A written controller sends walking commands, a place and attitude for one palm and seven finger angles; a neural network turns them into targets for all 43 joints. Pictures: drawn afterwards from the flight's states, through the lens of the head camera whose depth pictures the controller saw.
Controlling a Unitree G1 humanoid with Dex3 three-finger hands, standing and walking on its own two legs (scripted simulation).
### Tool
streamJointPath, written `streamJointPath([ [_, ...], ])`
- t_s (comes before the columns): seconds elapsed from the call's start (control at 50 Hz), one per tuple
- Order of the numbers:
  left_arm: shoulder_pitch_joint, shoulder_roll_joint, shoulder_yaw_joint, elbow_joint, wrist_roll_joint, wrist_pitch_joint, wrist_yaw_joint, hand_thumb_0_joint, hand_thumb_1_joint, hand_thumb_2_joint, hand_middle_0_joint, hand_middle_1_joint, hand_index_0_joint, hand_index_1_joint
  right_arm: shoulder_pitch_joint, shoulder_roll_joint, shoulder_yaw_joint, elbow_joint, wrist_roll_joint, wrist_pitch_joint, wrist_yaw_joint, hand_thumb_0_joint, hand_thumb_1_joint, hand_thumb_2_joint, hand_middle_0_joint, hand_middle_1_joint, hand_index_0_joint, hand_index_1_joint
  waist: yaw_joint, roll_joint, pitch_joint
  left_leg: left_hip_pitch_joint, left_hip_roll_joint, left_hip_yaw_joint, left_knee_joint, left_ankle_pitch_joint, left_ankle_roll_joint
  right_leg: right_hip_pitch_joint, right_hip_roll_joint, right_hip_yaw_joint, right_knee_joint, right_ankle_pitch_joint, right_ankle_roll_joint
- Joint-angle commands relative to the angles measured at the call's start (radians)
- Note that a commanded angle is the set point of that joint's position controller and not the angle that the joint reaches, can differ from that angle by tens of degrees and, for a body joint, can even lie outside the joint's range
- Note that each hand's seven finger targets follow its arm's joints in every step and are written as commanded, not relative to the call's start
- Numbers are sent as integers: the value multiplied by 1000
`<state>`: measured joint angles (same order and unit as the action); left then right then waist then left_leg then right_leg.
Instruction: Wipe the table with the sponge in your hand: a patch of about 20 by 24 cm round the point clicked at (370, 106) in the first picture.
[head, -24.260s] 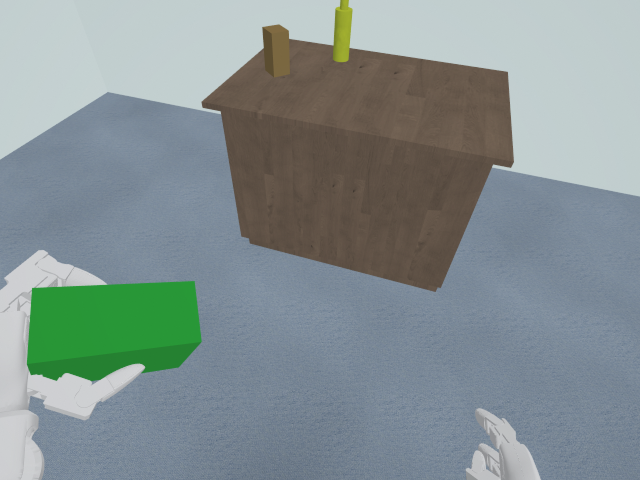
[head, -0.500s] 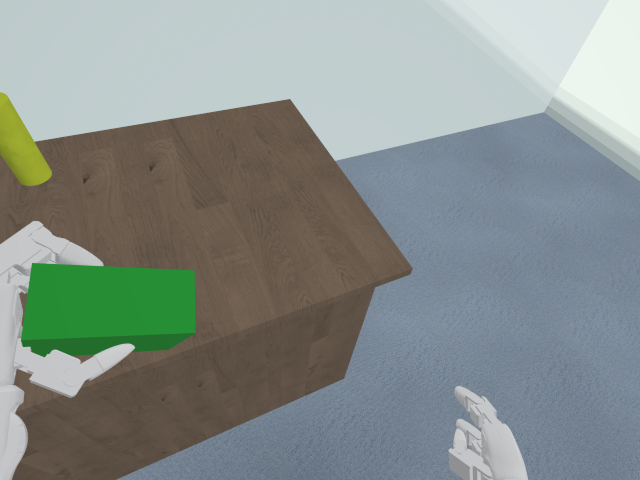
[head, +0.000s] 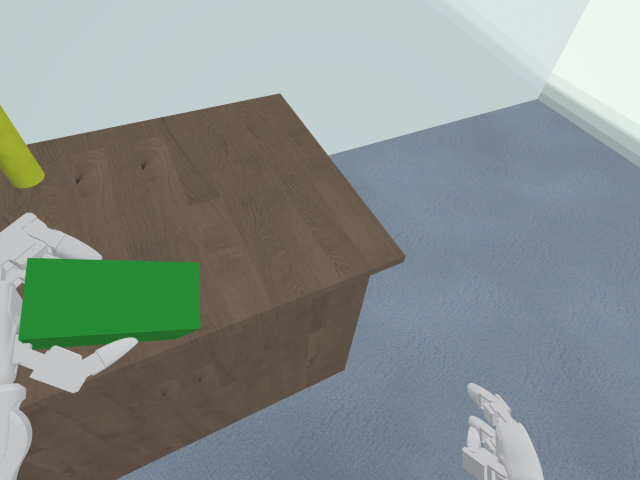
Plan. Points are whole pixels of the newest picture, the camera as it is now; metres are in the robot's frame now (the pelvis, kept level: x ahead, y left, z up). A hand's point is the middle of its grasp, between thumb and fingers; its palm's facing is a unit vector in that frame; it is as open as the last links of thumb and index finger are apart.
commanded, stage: come to a stop and stand still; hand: left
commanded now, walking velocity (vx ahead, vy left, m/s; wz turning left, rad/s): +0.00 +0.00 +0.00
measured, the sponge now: (141, 305) +0.25 +0.20 +0.14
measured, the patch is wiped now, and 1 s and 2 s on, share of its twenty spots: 0.00 0.00 0.00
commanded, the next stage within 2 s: look again from close up in 0.72 s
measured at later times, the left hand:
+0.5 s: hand (68, 329) +0.21 +0.25 +0.15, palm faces +0.39 -0.85 -0.36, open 10.3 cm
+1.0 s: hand (81, 313) +0.23 +0.24 +0.15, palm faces +0.41 -0.83 -0.38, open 10.3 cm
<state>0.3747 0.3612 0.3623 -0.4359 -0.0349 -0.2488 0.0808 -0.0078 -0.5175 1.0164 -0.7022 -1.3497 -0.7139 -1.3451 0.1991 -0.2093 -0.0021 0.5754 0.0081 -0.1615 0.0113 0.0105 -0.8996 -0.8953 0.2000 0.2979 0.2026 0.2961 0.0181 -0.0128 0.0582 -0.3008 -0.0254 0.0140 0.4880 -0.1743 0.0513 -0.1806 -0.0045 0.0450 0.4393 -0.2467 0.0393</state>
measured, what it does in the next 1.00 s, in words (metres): stands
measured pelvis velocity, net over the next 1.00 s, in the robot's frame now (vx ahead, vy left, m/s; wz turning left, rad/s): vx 0.02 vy -0.01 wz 0.03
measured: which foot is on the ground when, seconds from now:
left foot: down 0.00-1.00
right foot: down 0.00-1.00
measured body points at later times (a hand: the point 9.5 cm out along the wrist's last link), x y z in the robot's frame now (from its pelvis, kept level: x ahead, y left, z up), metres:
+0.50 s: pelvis +0.00 +0.00 +0.00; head +0.00 +0.02 +0.45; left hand +0.18 +0.29 +0.17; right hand +0.19 -0.21 -0.06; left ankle +0.05 +0.08 -0.74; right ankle -0.01 -0.15 -0.74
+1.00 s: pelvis +0.02 -0.01 +0.00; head +0.03 +0.00 +0.45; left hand +0.20 +0.29 +0.17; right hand +0.20 -0.23 -0.07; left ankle +0.05 +0.08 -0.74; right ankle -0.01 -0.15 -0.74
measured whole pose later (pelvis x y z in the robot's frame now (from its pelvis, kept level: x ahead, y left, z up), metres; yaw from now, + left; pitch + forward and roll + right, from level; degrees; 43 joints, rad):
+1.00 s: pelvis +0.02 -0.01 +0.00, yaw +2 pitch -1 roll -1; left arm 0.42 0.35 0.34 -0.40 -0.03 -0.18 0.09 -0.01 -0.52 1.02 -0.70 -1.34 -0.72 -1.34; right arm 0.20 -0.20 0.02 0.60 0.01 -0.11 -0.04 0.01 -0.90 -0.90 0.20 0.30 0.20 0.30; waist 0.03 0.00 0.02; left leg -0.26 -0.02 -0.02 0.44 -0.17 0.03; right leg -0.12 0.00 0.01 0.36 -0.24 0.02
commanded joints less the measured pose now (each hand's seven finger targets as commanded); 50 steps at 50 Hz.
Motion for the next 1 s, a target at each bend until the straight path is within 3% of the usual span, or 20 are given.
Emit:
streamJointPath([
  [0.0,15,221,151,-204,-19,-74,25,0,100,1300,-1200,-1600,-1200,-1600,-84,-117,-43,-158,4,-42,-28,0,-900,-900,200,300,200,300,14,-34,-170,70,75,-99,-109,-42,-26,-1,-38,14,-94,33,-57],
  [0.02,-18,281,208,-207,-18,-77,33,0,100,1300,-1200,-1600,-1200,-1600,-91,-123,-42,-157,3,-34,-40,0,-900,-900,200,300,200,300,11,-2,-154,49,77,-114,-130,-90,-25,-4,-38,9,-94,-2,-58],
  [0.04,-48,245,180,-188,-21,-83,29,0,100,1300,-1200,-1600,-1200,-1600,-90,-114,-38,-156,3,-30,-45,0,-900,-900,200,300,200,300,6,17,-129,30,82,-124,-149,-143,-21,-14,-32,1,-94,-37,-58],
  [0.1,-126,240,163,-173,-12,-95,23,0,100,1300,-1200,-1600,-1200,-1600,-85,-114,-35,-152,6,-37,-57,0,-900,-900,200,300,200,300,3,111,-89,-29,98,-154,-200,-298,-6,2,-18,2,-84,-75,-55],
  [0.14,-174,217,129,-194,-5,-103,21,0,100,1300,-1200,-1600,-1200,-1600,-84,-113,-31,-149,5,-49,-58,0,-900,-900,200,300,200,300,4,159,-103,-43,115,-173,-239,-359,3,38,-7,-16,-50,-57,-51],
  [0.18,-173,173,80,-203,6,-104,20,0,100,1300,-1200,-1600,-1200,-1600,-76,-118,-34,-144,6,-68,-51,0,-900,-900,200,300,200,300,6,166,-118,-49,112,-171,-240,-379,5,66,-3,-15,-46,-40,-51],
  [0.24,-153,127,26,-214,16,-95,24,0,100,1300,-1200,-1600,-1200,-1600,-75,-116,-33,-134,7,-84,-39,0,-900,-900,200,300,200,300,6,147,-137,-17,104,-163,-231,-357,-1,61,0,-13,-66,-25,-50],
  [0.3,-117,134,38,-199,24,-82,32,0,100,1300,-1200,-1600,-1200,-1600,-71,-119,-36,-121,0,-82,-35,0,-900,-900,200,300,200,300,8,72,-141,24,78,-137,-185,-270,-15,33,-10,5,-123,-22,-55],
  [0.36,-102,149,64,-166,18,-69,34,0,100,1300,-1200,-1600,-1200,-1600,-82,-114,-31,-117,-3,-67,-39,0,-900,-900,200,300,200,300,5,55,-117,45,60,-115,-160,-207,-29,-11,-14,8,-163,-34,-58],
  [0.42,-107,196,115,-168,12,-61,33,0,100,1300,-1200,-1600,-1200,-1600,-95,-116,-31,-118,-3,-53,-47,0,-900,-900,200,300,200,300,4,78,-112,60,58,-106,-159,-167,-33,-18,-9,0,-169,-22,-56],
  [0.44,-113,171,95,-180,8,-62,30,0,100,1300,-1200,-1600,-1200,-1600,-97,-108,-27,-122,-2,-49,-49,0,-900,-900,200,300,200,300,1,87,-122,66,60,-107,-163,-160,-32,-5,-7,-5,-159,-10,-56],
  [0.52,-94,195,117,-230,1,-58,27,0,100,1300,-1200,-1600,-1200,-1600,-101,-110,-27,-133,0,-42,-54,0,-900,-900,200,300,200,300,6,113,-183,107,62,-101,-159,-43,-27,47,2,-23,-121,89,-49],
  [0.64,-41,154,79,-264,0,-42,27,0,100,1300,-1200,-1600,-1200,-1600,-89,-111,-32,-138,4,-37,-51,0,-900,-900,200,300,200,300,7,113,-229,166,80,-99,-130,161,-30,62,3,-42,-81,168,-43],
  [0.72,-3,165,97,-205,0,-23,31,0,100,1300,-1200,-1600,-1200,-1600,-81,-116,-35,-131,6,-19,-52,0,-900,-900,200,300,200,300,5,80,-199,139,78,-96,-124,156,-32,59,-7,-41,-99,167,-43],
  [0.8,-28,155,88,-175,-3,-15,31,0,100,1300,-1200,-1600,-1200,-1600,-88,-112,-34,-133,7,-2,-56,0,-900,-900,200,300,200,300,1,49,-154,113,66,-81,-125,47,-29,35,-15,-24,-135,135,-46],
  [0.82,-35,181,108,-182,-3,-13,33,0,100,1300,-1200,-1600,-1200,-1600,-94,-113,-34,-133,7,1,-59,0,-900,-900,200,300,200,300,2,52,-156,108,63,-81,-124,49,-27,41,-16,-25,-137,141,-46],
  [0.84,-45,149,80,-179,-6,-12,30,0,100,1300,-1200,-1600,-1200,-1600,-93,-110,-31,-135,8,2,-59,0,-900,-900,200,300,200,300,-1,49,-151,110,61,-82,-128,47,-30,37,-14,-28,-136,133,-47],
  [0.92,-78,189,99,-238,-3,-15,35,0,100,1300,-1200,-1600,-1200,-1600,-109,-113,-33,-141,7,2,-62,0,-900,-900,200,300,200,300,3,88,-176,143,58,-74,-125,62,-21,41,-12,-26,-131,152,-45],
  [0.94,-79,156,70,-237,-5,-15,33,0,100,1300,-1200,-1600,-1200,-1600,-106,-107,-30,-142,8,0,-62,0,-900,-900,200,300,200,300,0,81,-172,144,59,-80,-129,59,-22,42,-12,-30,-127,146,-46],
  [0.98,-67,171,85,-246,-4,-15,38,0,100,1300,-1200,-1600,-1200,-1600,-104,-110,-31,-141,6,0,-62,0,-900,-900,200,300,200,300,5,91,-186,147,59,-81,-125,81,-20,56,-8,-30,-122,161,-45],
])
